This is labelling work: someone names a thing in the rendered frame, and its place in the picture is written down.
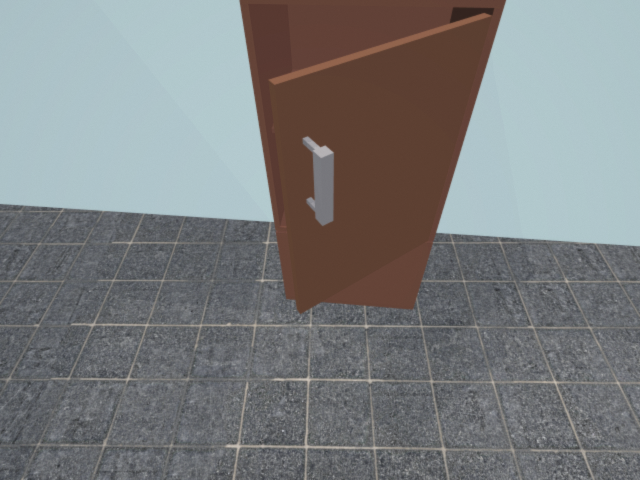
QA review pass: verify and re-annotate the cupboard door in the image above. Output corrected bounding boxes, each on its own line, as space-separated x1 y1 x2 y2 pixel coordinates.
268 13 492 314

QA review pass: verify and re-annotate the handle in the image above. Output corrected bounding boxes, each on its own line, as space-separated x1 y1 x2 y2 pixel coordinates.
302 136 334 226

